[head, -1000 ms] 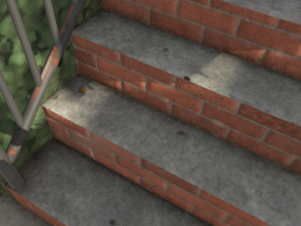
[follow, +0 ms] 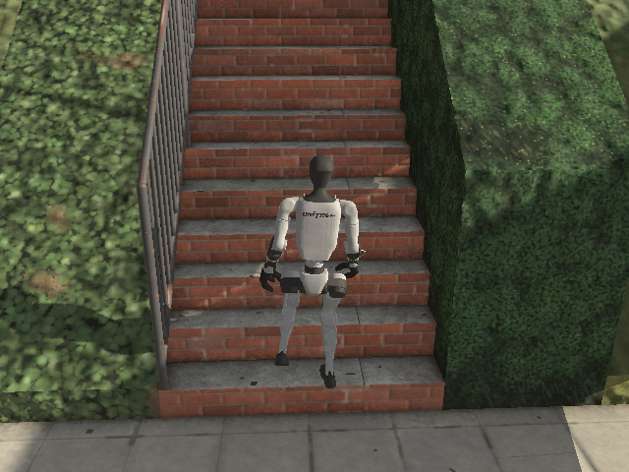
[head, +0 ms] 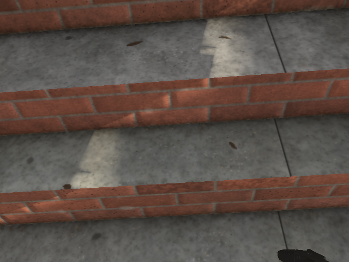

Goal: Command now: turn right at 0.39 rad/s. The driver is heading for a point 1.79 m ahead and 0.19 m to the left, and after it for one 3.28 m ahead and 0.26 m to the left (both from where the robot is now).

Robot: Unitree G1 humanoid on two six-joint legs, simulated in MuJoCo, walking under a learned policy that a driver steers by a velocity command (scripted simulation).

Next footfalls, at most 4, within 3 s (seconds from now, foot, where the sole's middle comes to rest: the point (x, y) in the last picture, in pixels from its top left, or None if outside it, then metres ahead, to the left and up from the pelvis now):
0.28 left None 0.12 0.17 -0.74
0.66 right None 0.12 -0.03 -0.74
1.84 right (228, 246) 0.44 -0.08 -0.52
2.32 left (135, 161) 0.61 0.19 -0.32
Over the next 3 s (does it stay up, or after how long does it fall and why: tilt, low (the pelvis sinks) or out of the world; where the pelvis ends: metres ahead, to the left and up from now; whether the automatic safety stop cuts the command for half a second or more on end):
stays up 0.81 0.11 0.58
